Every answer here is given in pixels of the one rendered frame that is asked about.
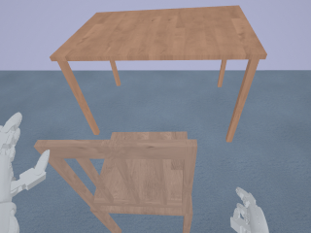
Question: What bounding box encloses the chair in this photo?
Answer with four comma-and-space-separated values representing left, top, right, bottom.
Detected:
34, 131, 197, 233

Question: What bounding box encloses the robot right hand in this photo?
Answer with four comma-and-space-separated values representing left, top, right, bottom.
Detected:
230, 186, 269, 233

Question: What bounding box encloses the robot left hand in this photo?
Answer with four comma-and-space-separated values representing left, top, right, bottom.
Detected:
0, 112, 50, 202

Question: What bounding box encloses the robot left forearm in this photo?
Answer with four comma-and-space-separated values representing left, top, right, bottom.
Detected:
0, 201, 19, 233

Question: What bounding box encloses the table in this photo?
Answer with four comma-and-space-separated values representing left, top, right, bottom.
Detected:
50, 5, 267, 143

